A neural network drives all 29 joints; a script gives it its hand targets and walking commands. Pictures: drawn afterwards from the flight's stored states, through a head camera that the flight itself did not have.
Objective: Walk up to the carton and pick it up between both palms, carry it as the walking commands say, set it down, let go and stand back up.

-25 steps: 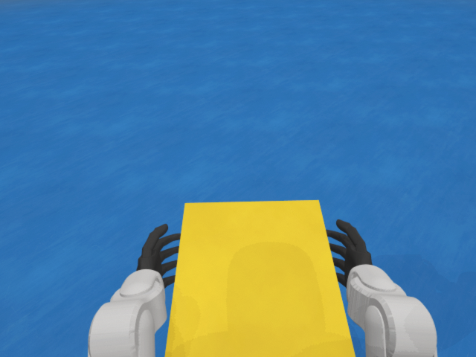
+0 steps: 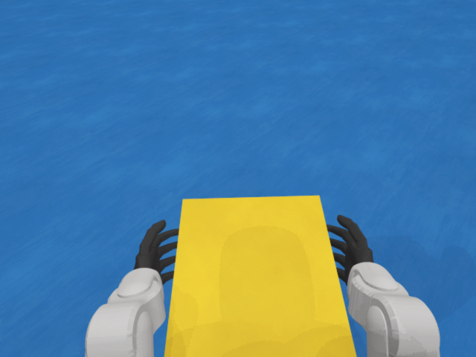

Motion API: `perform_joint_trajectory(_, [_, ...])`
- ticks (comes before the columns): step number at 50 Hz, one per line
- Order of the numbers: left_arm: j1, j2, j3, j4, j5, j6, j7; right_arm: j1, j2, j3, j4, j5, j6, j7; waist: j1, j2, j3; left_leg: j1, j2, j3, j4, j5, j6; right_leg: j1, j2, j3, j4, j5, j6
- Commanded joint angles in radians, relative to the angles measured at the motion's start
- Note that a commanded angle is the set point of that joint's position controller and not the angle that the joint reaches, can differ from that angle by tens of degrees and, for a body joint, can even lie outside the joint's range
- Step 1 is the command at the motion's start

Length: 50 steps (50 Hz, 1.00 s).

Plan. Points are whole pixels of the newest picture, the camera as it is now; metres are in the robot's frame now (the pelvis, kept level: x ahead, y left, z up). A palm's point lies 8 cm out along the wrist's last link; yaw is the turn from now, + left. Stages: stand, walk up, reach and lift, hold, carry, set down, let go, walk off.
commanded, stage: carry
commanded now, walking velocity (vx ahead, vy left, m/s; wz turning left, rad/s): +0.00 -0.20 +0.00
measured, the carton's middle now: (252, 296) +0.23 +0.00 +0.02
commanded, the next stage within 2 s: none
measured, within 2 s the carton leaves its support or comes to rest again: neither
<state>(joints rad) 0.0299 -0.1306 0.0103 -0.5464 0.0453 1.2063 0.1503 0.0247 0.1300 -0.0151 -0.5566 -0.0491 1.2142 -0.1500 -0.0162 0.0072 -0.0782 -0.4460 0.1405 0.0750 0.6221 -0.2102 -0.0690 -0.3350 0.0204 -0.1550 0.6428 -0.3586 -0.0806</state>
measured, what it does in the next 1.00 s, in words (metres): stands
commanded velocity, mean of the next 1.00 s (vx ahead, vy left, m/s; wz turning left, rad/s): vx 0.00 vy -0.20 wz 0.00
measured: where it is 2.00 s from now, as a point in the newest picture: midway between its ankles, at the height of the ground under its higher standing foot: outside the picture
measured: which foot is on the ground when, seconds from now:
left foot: down 0.00-1.00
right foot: down 0.00-1.00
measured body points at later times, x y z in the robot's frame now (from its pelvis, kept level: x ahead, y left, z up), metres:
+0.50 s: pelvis +0.01 -0.01 +0.00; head -0.01 +0.00 +0.45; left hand +0.25 +0.14 +0.08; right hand +0.25 -0.15 +0.09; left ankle +0.06 +0.16 -0.72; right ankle -0.01 -0.06 -0.72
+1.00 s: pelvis +0.00 +0.00 +0.00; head -0.01 +0.01 +0.45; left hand +0.25 +0.15 +0.09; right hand +0.25 -0.15 +0.09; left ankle +0.06 +0.16 -0.72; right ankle -0.01 -0.06 -0.72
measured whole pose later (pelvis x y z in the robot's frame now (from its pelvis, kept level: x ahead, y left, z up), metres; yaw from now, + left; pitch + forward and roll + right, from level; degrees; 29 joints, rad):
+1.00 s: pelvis +0.00 +0.00 +0.00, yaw +0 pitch +2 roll +0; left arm 0.02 -0.13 0.01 -0.57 0.06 1.23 0.15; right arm 0.02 0.13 -0.02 -0.56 -0.05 1.22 -0.14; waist -0.01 -0.02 -0.07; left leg -0.43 0.15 0.10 0.64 -0.22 -0.07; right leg -0.32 0.00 -0.18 0.66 -0.38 -0.08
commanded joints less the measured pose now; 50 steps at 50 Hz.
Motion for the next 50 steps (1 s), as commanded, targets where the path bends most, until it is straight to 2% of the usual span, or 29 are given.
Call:
perform_joint_trajectory(1, [-0.339,-0.786,-0.591,-0.097,-0.267,-0.011,-0.122,-0.340,0.786,0.607,-0.081,0.279,-0.011,0.125,0.006,-0.038,-0.170,0.078,0.038,0.022,0.024,0.163,0.028,0.055,-0.201,0.147,-0.149,0.340,-0.020])
perform_joint_trajectory(7, [-0.337,-0.796,-0.603,-0.109,-0.268,-0.015,-0.127,-0.330,0.794,0.612,-0.086,0.279,-0.014,0.131,0.005,-0.061,-0.158,0.054,0.017,0.029,0.056,0.056,0.033,0.049,-0.214,0.166,-0.149,0.361,-0.045])
perform_joint_trajectory(9, [-0.337,-0.797,-0.608,-0.114,-0.269,-0.014,-0.128,-0.327,0.794,0.610,-0.085,0.278,-0.015,0.132,0.005,-0.050,-0.158,0.067,0.023,0.026,0.050,0.079,0.035,0.037,-0.210,0.158,-0.140,0.352,-0.043])
perform_joint_trajectory(12, [-0.333,-0.799,-0.617,-0.121,-0.273,-0.012,-0.129,-0.321,0.794,0.603,-0.082,0.274,-0.016,0.133,0.008,-0.006,-0.171,0.111,0.051,0.015,0.031,0.208,0.037,0.019,-0.185,0.123,-0.112,0.318,-0.021])
perform_joint_trajectory(14, [-0.336,-0.800,-0.620,-0.123,-0.276,-0.010,-0.131,-0.316,0.795,0.598,-0.080,0.271,-0.016,0.132,0.009,0.009,-0.180,0.125,0.066,0.009,0.021,0.246,0.041,0.021,-0.174,0.112,-0.102,0.295,-0.009])
perform_joint_trajectory(21, [-0.346,-0.797,-0.611,-0.109,-0.271,-0.002,-0.132,-0.328,0.794,0.596,-0.077,0.265,-0.009,0.132,0.008,-0.039,-0.142,0.087,0.038,0.038,0.027,0.111,0.039,0.022,-0.194,0.141,-0.167,0.199,-0.027])
perform_joint_trajectory(28, [-0.358,-0.797,-0.607,-0.105,-0.266,0.005,-0.127,-0.340,0.794,0.586,-0.067,0.268,-0.003,0.135,0.010,0.008,-0.131,0.115,0.064,0.016,-0.020,0.149,0.042,0.002,-0.170,0.109,-0.155,0.115,-0.009])
perform_joint_trajectory(50, [-0.368,-0.810,-0.603,-0.107,-0.269,0.012,-0.125,-0.347,0.803,0.586,-0.075,0.267,0.004,0.134,0.008,-0.009,-0.141,0.116,0.057,0.037,-0.013,0.151,0.041,0.026,-0.181,0.102,-0.162,0.155,-0.012])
